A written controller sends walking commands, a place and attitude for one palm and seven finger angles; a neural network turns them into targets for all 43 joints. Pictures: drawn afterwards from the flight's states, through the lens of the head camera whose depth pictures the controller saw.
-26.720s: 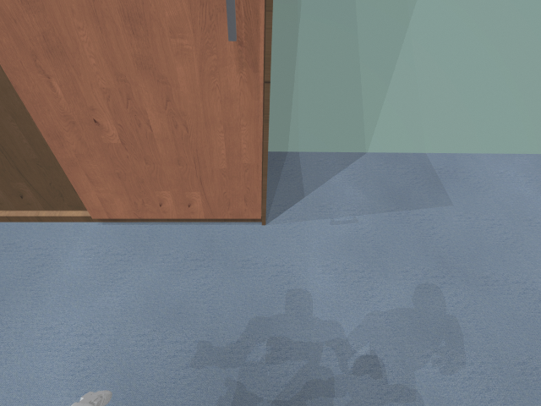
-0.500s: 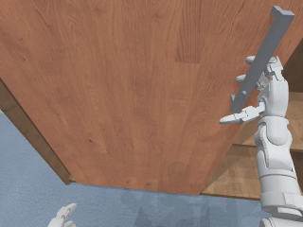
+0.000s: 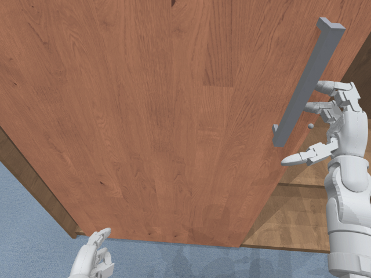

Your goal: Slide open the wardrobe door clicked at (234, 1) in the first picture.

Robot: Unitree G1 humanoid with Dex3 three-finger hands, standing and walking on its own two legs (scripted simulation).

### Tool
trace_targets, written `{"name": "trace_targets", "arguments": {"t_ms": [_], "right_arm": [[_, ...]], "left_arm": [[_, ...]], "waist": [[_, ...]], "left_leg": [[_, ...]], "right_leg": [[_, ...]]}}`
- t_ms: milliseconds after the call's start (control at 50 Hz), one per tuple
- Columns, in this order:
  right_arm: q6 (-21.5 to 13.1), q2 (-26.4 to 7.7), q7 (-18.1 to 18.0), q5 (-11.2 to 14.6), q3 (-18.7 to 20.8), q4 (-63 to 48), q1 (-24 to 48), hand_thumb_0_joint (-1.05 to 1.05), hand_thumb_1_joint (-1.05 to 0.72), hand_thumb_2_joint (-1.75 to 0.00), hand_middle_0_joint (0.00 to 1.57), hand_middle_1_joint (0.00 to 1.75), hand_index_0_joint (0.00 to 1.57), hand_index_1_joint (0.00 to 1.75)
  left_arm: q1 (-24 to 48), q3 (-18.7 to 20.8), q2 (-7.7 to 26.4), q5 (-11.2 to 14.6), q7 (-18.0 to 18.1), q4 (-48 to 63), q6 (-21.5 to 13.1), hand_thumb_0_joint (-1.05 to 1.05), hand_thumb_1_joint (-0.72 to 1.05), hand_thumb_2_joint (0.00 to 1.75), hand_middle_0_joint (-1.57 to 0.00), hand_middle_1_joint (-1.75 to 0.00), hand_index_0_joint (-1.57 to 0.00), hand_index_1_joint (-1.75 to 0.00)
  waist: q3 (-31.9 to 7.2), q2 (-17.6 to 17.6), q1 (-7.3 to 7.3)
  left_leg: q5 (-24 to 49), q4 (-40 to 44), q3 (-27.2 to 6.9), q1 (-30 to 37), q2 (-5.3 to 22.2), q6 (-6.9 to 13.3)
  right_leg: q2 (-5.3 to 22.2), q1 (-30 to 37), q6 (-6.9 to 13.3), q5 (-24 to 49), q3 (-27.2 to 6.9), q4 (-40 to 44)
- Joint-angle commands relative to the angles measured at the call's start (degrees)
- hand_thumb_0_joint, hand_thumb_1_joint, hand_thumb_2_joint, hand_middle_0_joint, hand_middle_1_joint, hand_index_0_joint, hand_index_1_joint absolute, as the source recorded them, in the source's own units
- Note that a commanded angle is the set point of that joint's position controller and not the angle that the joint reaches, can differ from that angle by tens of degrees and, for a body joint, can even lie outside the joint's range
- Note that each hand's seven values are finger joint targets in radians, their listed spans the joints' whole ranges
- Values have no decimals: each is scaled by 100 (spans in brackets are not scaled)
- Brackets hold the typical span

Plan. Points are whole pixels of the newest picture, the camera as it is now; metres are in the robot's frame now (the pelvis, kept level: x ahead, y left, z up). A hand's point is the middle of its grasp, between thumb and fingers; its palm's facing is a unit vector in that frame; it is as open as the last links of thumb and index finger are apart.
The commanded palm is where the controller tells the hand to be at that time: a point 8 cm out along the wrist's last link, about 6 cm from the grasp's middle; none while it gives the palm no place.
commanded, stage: slip the hand off the handle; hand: right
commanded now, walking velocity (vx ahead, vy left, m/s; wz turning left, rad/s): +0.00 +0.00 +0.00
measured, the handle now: (297, 91) +0.40 -0.19 +0.24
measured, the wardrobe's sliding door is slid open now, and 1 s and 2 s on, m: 0.68 0.68 0.68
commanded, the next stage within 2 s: draw the hand back to the body in 0.88 s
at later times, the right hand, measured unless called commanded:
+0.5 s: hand (335, 147) +0.31 -0.24 +0.19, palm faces +0.22 +0.97 -0.14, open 14.7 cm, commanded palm +0.26 -0.29 +0.20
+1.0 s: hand (362, 192) +0.22 -0.24 +0.20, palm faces +0.23 +0.96 -0.15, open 14.7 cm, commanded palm +0.19 -0.28 +0.20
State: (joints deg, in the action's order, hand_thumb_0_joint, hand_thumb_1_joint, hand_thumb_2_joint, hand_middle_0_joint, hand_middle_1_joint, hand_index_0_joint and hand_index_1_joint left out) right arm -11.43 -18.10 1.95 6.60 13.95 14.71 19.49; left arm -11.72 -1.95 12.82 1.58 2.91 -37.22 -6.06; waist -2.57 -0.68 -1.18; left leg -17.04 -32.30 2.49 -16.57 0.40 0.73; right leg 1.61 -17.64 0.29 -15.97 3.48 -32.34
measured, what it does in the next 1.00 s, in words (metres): stands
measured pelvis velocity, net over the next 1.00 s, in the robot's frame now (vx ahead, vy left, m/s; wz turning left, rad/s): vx -0.01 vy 0.00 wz -0.03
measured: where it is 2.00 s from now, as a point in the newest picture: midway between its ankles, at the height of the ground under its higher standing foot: outside the picture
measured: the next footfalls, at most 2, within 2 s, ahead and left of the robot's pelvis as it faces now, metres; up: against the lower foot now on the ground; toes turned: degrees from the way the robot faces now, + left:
none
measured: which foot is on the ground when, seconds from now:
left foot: down 0.00-1.00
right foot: down 0.00-1.00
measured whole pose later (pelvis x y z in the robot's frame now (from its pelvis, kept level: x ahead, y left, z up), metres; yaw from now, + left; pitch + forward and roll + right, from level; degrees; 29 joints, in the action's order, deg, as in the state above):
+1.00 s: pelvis -0.01 +0.00 +0.00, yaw -2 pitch -1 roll +1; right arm -9.9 -17.8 10.5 15.4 18.6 -12.7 -7.8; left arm -11.0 -3.3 13.4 1.8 4.1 -36.4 -12.4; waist -2.8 -1.9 -4.7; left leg -17.8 -33.4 4.4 -14.2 0.8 0.6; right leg 1.2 -16.7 0.4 -16.8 1.5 -34.8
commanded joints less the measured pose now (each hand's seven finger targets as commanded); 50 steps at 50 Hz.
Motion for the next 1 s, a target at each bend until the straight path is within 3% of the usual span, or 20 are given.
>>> {"name": "trace_targets", "arguments": {"t_ms": [0, 40, 80, 100, 160, 180, 200, 300, 380, 400, 460, 500, 560, 580, 720, 780, 860, 900, 940, 980], "right_arm": [[-413, -1318, 102, 148, 524, -1140, 2261, 0, 55, -20, 25, 115, 25, 115], [-446, -1368, 223, 192, 495, -933, 2467, 0, 55, -20, 25, 115, 25, 115], [-505, -1713, 302, 246, 816, -882, 2488, 0, 55, -20, 25, 115, 25, 115], [-520, -1677, 356, 283, 798, -910, 2446, 0, 55, -20, 25, 115, 25, 115], [-521, -2017, 448, 387, 1132, -539, 2440, 0, 55, -20, 25, 115, 25, 115], [-553, -1797, 486, 428, 970, -703, 2454, 0, 55, -20, 25, 115, 25, 115], [-533, -1820, 512, 476, 1122, -699, 2014, 0, 55, -20, 25, 115, 25, 115], [-586, -1571, 529, 519, 977, -1518, 1334, 0, 55, -20, 25, 115, 25, 115], [-610, -1623, 495, 554, 1086, -2116, 885, 0, 55, -20, 25, 115, 25, 115], [-561, -1479, 506, 586, 996, -2139, 698, 0, 55, -20, 25, 115, 25, 115], [-451, -1775, 514, 651, 1316, -2290, 490, 0, 55, -20, 25, 115, 25, 115], [-395, -1513, 573, 706, 1135, -2478, 340, 0, 55, -20, 25, 115, 25, 115], [-344, -1530, 650, 744, 1133, -2665, 139, 0, 55, -20, 25, 115, 25, 115], [-338, -1341, 691, 776, 959, -2790, 181, 0, 55, -20, 25, 115, 25, 115], [-229, -1318, 869, 942, 1071, -3136, -662, 0, 55, -20, 25, 115, 25, 115], [-175, -1338, 870, 1001, 1137, -3301, -776, 0, 55, -20, 25, 115, 25, 115], [-217, -1244, 837, 987, 1076, -4008, -1275, 0, 55, -20, 25, 115, 25, 115], [-200, -1015, 828, 991, 844, -4147, -1359, 0, 55, -20, 25, 115, 25, 115], [-154, -999, 783, 978, 790, -4026, -1240, 0, 55, -20, 25, 115, 25, 115], [-118, -1113, 719, 948, 900, -3918, -1150, 0, 55, -20, 25, 115, 25, 115]], "left_arm": [[325, 297, 802, 44, 100, 720, -266, 0, 90, 90, -20, -30, -20, -30], [294, 297, 839, 68, 134, 680, -282, 0, 90, 90, -20, -30, -20, -30], [251, 317, 884, 71, 170, 648, -278, 0, 90, 90, -20, -30, -20, -30], [262, 309, 867, 67, 171, 671, -281, 0, 90, 90, -20, -30, -20, -30], [223, 310, 925, 87, 220, 592, -261, 0, 90, 90, -20, -30, -20, -30], [230, 297, 886, 83, 202, 668, -289, 0, 90, 90, -20, -30, -20, -30], [238, 324, 873, 82, 184, 723, -306, 0, 90, 90, -20, -30, -20, -30], [309, 341, 857, 63, 87, 921, -390, 0, 90, 90, -20, -30, -20, -30], [389, 344, 867, 55, 78, 940, -466, 0, 90, 90, -20, -30, -20, -30], [417, 325, 852, 61, 81, 944, -487, 0, 90, 90, -20, -30, -20, -30], [489, 304, 876, 66, 141, 876, -518, 0, 90, 90, -20, -30, -20, -30], [567, 275, 811, 84, 150, 904, -568, 0, 90, 90, -20, -30, -20, -30], [597, 248, 813, 84, 184, 861, -629, 0, 90, 90, -20, -30, -20, -30], [624, 225, 777, 86, 178, 893, -664, 0, 90, 90, -20, -30, -20, -30], [687, 184, 766, 87, 195, 913, -785, 0, 90, 90, -20, -30, -20, -30], [745, 147, 740, 87, 211, 906, -814, 0, 90, 90, -20, -30, -20, -30], [789, 135, 715, 45, 166, 985, -900, 0, 90, 90, -20, -30, -20, -30], [769, 115, 689, 42, 146, 1003, -932, 0, 90, 90, -20, -30, -20, -30], [781, 108, 703, 57, 180, 933, -951, 0, 90, 90, -20, -30, -20, -30], [764, 127, 726, 53, 220, 882, -964, 0, 90, 90, -20, -30, -20, -30]], "waist": [[-1336, -85, 62], [-1184, 7, 125], [-1317, -129, 72], [-1429, -203, 50], [-1233, -82, 41], [-1401, -110, 22], [-1460, -173, -92], [-1583, -216, -187], [-1483, -234, -190], [-1327, -115, -168], [-1086, -39, -200], [-1073, -185, -165], [-941, -186, -151], [-933, -365, -120], [-858, -141, -206], [-697, -213, -207], [-936, -404, -294], [-848, -366, -241], [-498, -339, -184], [-478, -271, -173]], "left_leg": [[1441, 421, -105, 131, -80, 41], [1143, 468, -104, -15, -87, 38], [1130, 463, -135, 56, -81, 58], [1148, 440, -137, 102, -84, 60], [967, 499, -150, 50, -85, 47], [1050, 442, -135, 134, -76, 49], [1131, 407, -123, 208, -87, 63], [1288, 318, -77, 255, -102, 66], [1299, 310, -63, 211, -120, 55], [1238, 341, -52, 161, -122, 41], [1014, 460, -94, 166, -106, 29], [917, 473, -77, 114, -107, 28], [889, 516, -70, 71, -109, 28], [909, 507, -79, 19, -93, 28], [939, 489, -19, 100, -101, 24], [781, 560, -40, 47, -85, 23], [1123, 414, 12, 209, -103, 51], [1097, 395, 54, 101, -105, 34], [670, 498, 43, -126, -115, 23], [545, 545, 16, -127, -96, 21]], "right_leg": [[-85, 740, 106, 1288, -168, 251], [-82, 649, 110, 1018, -223, 278], [-94, 640, 122, 1019, -233, 263], [-102, 665, 119, 1041, -228, 263], [-99, 461, 130, 850, -223, 266], [-121, 495, 130, 925, -247, 272], [-113, 507, 116, 1008, -235, 258], [-100, 615, 126, 1203, -220, 226], [-69, 643, 126, 1230, -200, 229], [-71, 610, 125, 1146, -199, 242], [-70, 479, 135, 893, -182, 278], [-94, 556, 121, 813, -196, 306], [-86, 577, 127, 781, -206, 291], [-109, 628, 125, 771, -221, 280], [-123, 601, 98, 768, -299, 290], [-133, 554, 101, 620, -309, 303], [-129, 730, 82, 954, -336, 259], [-131, 720, 70, 927, -356, 262], [-129, 599, 63, 555, -390, 316], [-122, 570, 75, 452, -392, 321]]}}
